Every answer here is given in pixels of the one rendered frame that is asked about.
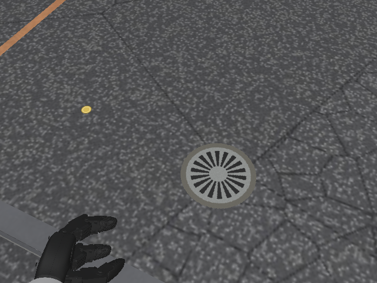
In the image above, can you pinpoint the left robot hand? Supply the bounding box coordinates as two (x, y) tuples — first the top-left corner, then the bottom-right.
(34, 214), (125, 283)

